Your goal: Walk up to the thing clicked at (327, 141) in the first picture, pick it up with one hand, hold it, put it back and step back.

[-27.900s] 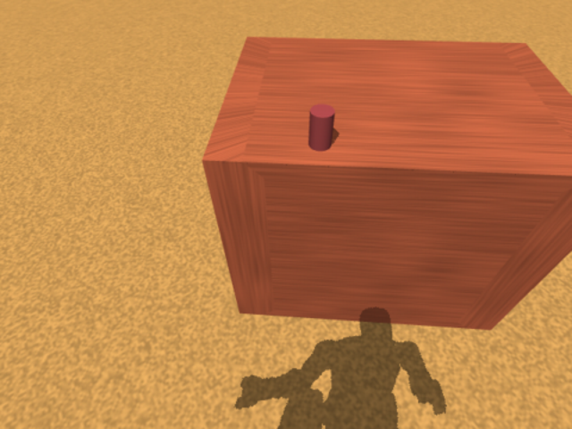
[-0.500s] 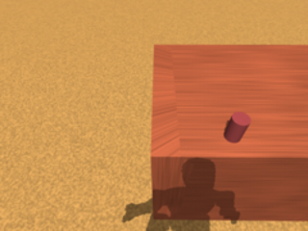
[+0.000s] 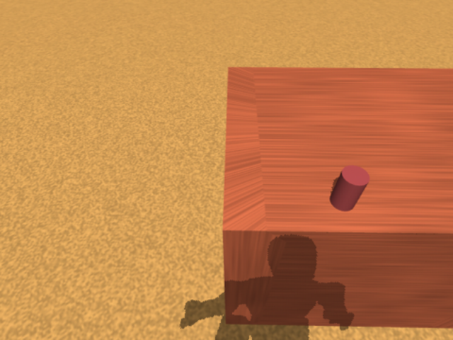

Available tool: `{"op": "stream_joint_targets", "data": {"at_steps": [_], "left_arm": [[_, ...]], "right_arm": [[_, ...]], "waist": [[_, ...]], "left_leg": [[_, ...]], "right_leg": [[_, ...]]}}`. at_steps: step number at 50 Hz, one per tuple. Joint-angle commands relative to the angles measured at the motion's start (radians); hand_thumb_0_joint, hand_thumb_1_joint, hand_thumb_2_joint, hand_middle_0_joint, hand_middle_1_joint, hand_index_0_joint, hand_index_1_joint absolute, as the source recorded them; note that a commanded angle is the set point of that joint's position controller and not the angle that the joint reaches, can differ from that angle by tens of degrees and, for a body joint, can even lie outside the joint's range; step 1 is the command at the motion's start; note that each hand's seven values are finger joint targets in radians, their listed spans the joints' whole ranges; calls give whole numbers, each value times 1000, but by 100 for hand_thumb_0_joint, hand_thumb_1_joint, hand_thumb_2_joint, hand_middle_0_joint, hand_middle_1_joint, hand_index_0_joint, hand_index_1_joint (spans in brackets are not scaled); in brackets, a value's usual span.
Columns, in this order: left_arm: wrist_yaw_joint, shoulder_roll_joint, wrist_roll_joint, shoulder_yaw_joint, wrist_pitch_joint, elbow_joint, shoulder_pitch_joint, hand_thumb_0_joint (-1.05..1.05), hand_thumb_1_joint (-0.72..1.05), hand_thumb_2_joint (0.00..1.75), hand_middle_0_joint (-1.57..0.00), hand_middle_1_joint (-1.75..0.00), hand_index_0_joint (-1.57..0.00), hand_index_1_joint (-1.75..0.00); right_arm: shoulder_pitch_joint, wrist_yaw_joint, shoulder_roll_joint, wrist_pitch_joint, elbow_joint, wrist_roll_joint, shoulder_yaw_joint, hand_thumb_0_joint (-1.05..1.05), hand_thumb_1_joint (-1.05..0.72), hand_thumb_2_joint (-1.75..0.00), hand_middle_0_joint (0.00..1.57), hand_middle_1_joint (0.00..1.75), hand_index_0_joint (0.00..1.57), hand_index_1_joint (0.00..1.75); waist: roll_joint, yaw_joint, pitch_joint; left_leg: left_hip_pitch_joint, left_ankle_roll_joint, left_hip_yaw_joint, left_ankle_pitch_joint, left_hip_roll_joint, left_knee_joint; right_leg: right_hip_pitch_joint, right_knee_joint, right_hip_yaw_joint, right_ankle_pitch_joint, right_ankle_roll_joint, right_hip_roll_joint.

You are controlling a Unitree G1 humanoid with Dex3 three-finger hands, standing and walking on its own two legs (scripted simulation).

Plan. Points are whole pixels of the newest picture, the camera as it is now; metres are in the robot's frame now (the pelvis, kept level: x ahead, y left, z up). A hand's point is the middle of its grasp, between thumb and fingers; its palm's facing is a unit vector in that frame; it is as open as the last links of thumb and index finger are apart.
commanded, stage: stand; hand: right
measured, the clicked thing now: (348, 188) +0.42 -0.22 +0.01
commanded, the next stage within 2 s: step back in 0.92 s
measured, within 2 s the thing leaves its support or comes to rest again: neither
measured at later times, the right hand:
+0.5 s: hand out of the picture +0.07 -0.25 -0.16, palm faces -0.03 +0.94 -0.34, open 7.4 cm
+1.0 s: hand out of the picture +0.06 -0.26 -0.16, palm faces -0.02 +0.94 -0.34, open 7.4 cm
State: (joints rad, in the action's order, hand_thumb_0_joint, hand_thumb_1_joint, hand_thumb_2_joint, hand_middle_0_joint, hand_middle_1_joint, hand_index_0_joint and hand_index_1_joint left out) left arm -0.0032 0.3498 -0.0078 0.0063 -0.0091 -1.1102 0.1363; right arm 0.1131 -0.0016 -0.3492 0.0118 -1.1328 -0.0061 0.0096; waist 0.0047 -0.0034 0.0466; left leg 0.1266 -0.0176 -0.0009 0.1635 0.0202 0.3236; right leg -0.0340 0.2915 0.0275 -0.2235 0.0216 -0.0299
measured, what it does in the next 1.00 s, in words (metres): stands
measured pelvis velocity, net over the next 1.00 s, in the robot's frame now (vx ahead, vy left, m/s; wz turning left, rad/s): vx -0.02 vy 0.00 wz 0.00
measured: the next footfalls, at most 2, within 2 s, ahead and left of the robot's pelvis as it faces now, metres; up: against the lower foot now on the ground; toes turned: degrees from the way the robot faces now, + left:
left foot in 1.58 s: -0.13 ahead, +0.12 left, +0.00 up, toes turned +3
right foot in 1.98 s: -0.24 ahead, -0.13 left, +0.00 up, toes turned +0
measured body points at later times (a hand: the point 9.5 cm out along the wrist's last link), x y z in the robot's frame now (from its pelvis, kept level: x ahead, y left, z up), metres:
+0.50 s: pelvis +0.00 +0.00 +0.00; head +0.00 +0.00 +0.45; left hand +0.06 +0.30 -0.13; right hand +0.07 -0.30 -0.13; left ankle +0.01 +0.13 -0.75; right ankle -0.04 -0.13 -0.75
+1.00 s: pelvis -0.02 +0.00 +0.00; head +0.01 +0.00 +0.44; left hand +0.05 +0.31 -0.14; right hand +0.06 -0.30 -0.13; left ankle +0.01 +0.13 -0.75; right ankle -0.04 -0.13 -0.75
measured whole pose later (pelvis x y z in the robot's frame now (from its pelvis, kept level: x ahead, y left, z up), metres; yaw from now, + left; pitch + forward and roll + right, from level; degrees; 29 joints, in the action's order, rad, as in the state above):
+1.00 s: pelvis -0.02 +0.00 +0.00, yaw +0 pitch -2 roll +0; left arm 0.00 0.36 0.01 0.03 0.01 -1.07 0.13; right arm 0.10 -0.01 -0.36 -0.01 -1.10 0.01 -0.01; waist 0.01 0.00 0.09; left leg 0.19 -0.01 0.00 0.17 0.02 0.39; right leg -0.12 0.40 0.02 -0.25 0.02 -0.03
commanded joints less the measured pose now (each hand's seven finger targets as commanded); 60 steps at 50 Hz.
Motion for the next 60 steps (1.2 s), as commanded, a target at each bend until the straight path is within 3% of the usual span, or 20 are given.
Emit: {"op": "stream_joint_targets", "data": {"at_steps": [1,4,5,7,16,23,34,45,46,47,49,51,53,54,55,56,57,58,59,60], "left_arm": [[17,212,-3,39,-18,54,-26,0,90,90,-20,-30,-20,-30],[16,211,-3,38,-18,52,-21,0,90,90,-20,-30,-20,-30],[16,211,-3,39,-17,51,-15,0,90,90,-20,-30,-20,-30],[16,213,-3,39,-18,52,-24,0,90,90,-20,-30,-20,-30],[14,208,-3,36,-16,51,-15,0,90,90,-20,-30,-20,-30],[17,215,-4,38,-19,54,-16,0,90,90,-20,-30,-20,-30],[14,212,-1,36,-16,50,-12,0,90,90,-20,-30,-20,-30],[13,213,-5,38,-17,51,-25,0,90,90,-20,-30,-20,-30],[17,270,14,79,-3,79,-29,0,90,90,-20,-30,-20,-30],[21,260,19,80,2,89,-15,0,90,90,-20,-30,-20,-30],[22,233,20,80,10,116,1,0,90,90,-20,-30,-20,-30],[21,205,19,78,26,142,18,0,90,90,-20,-30,-20,-30],[19,197,9,86,41,152,59,0,90,90,-20,-30,-20,-30],[18,199,8,92,47,150,91,0,90,90,-20,-30,-20,-30],[16,198,8,96,49,148,117,0,90,90,-20,-30,-20,-30],[15,190,7,97,46,147,145,0,90,90,-20,-30,-20,-30],[17,206,-1,101,39,154,135,0,90,90,-20,-30,-20,-30],[20,276,-18,117,25,174,111,0,90,90,-20,-30,-20,-30],[21,343,-24,131,17,216,36,0,90,90,-20,-30,-20,-30],[24,369,-30,133,14,249,-4,0,90,90,-20,-30,-20,-30]], "right_arm": [[-27,13,-211,19,55,-3,-46,0,-90,-90,20,30,20,30],[-30,14,-210,19,56,0,-44,0,-90,-90,20,30,20,30],[-29,14,-212,20,55,-2,-44,0,-90,-90,20,30,20,30],[-25,14,-211,20,56,-1,-45,0,-90,-90,20,30,20,30],[-30,13,-215,19,52,-2,-46,0,-90,-90,20,30,20,30],[-35,14,-211,19,56,-2,-46,0,-90,-90,20,30,20,30],[-27,12,-211,18,48,-1,-43,0,-90,-90,20,30,20,30],[-20,11,-211,19,50,-3,-46,0,-90,-90,20,30,20,30],[-57,5,-276,3,72,4,-72,0,-90,-90,20,30,20,30],[-42,5,-266,-3,89,12,-75,0,-90,-90,20,30,20,30],[-21,4,-280,-9,113,19,-88,0,-90,-90,20,30,20,30],[-31,5,-308,-18,148,16,-108,0,-90,-90,20,30,20,30],[-63,10,-313,-29,190,8,-119,0,-90,-90,20,30,20,30],[-90,13,-311,-36,209,3,-122,0,-90,-90,20,30,20,30],[-118,14,-302,-43,229,-1,-120,0,-90,-90,20,30,20,30],[-140,13,-290,-50,245,-4,-116,0,-90,-90,20,30,20,30],[-142,10,-262,-58,253,4,-112,0,-90,-90,20,30,20,30],[-134,10,-211,-64,265,21,-99,0,-90,-90,20,30,20,30],[-92,14,-173,-70,271,18,-86,0,-90,-90,20,30,20,30],[-42,23,-195,-77,257,10,-97,0,-90,-90,20,30,20,30]], "waist": [[-1,7,-58],[-12,5,-65],[-10,5,-58],[-4,8,-61],[-13,6,-45],[7,3,-75],[-12,6,-30],[-5,9,-42],[-11,1,64],[-30,5,22],[-72,13,-81],[-135,10,-137],[-213,-5,-143],[-220,-21,-136],[-207,-38,-118],[-174,-58,-114],[-88,-59,-86],[102,-51,-34],[189,-20,1],[157,-6,-24]], "left_leg": [[-45,34,84,-203,111,-30],[-49,36,87,-222,114,-27],[-45,35,84,-183,109,-34],[-55,36,86,-221,115,-28],[-46,31,87,-166,110,-38],[-69,39,85,-243,119,-16],[-33,34,86,-146,108,-47],[-23,37,91,-109,109,-53],[44,67,113,-304,107,39],[38,82,111,-385,120,62],[26,139,139,-473,169,66],[20,200,186,-474,221,58],[66,258,241,-427,288,52],[128,279,240,-375,306,61],[182,270,216,-330,295,90],[174,237,171,-310,247,171],[188,168,127,-214,151,286],[267,83,86,-4,-23,459],[352,41,103,391,-148,632],[331,44,181,481,-133,787]], "right_leg": [[-46,-52,-73,168,-37,-112],[-35,-46,-73,190,-38,-115],[-46,-52,-76,160,-36,-112],[-46,-45,-76,180,-38,-114],[-65,-56,-77,126,-38,-109],[-48,-39,-73,201,-36,-114],[-71,-55,-78,123,-37,-109],[-65,-54,-80,90,-39,-111],[-148,58,-82,253,-44,-84],[-131,105,-58,279,-51,-75],[-96,240,-26,237,-59,-31],[-121,355,-8,108,-61,17],[-148,488,-12,-172,-67,42],[-145,539,-31,-258,-71,38],[-129,525,-38,-257,-77,28],[-127,408,-39,-176,-81,18],[-153,235,-94,13,-80,-33],[-174,67,-291,225,-106,-180],[-193,13,-427,364,-189,-307],[-267,52,-456,498,-305,-384]]}}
